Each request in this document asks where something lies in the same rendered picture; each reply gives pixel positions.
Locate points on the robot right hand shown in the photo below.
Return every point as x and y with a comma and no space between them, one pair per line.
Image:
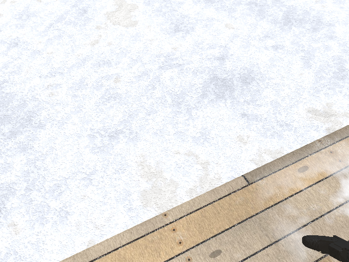
335,246

